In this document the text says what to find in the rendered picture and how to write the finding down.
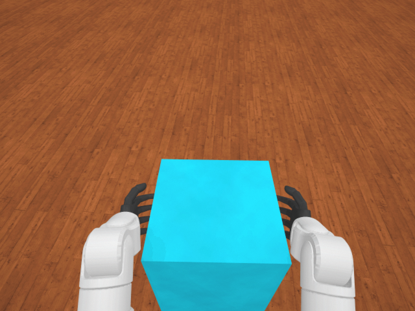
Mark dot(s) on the right robot forearm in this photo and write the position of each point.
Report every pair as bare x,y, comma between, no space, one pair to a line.
326,267

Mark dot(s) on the carton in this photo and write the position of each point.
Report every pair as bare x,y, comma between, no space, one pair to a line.
215,239

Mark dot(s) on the left robot forearm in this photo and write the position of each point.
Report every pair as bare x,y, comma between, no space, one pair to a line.
107,264

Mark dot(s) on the left robot hand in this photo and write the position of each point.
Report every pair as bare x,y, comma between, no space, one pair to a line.
132,201

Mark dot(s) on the right robot hand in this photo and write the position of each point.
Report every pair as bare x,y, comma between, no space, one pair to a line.
298,206

